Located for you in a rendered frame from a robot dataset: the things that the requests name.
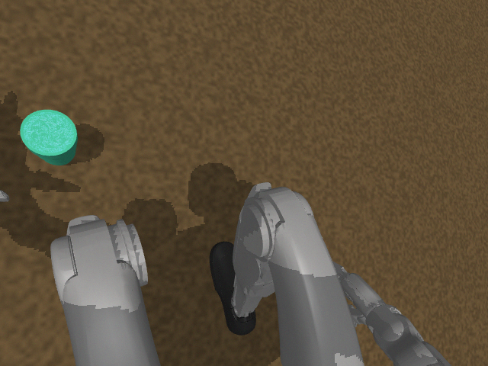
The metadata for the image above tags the right robot hand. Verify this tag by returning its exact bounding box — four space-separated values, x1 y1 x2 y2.
332 261 385 327

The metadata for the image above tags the right robot foot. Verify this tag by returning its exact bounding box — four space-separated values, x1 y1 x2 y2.
210 242 256 336

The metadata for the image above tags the cup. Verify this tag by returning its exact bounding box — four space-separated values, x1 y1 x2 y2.
20 110 78 165

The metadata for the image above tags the right robot arm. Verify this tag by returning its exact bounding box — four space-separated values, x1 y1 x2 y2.
365 304 451 366

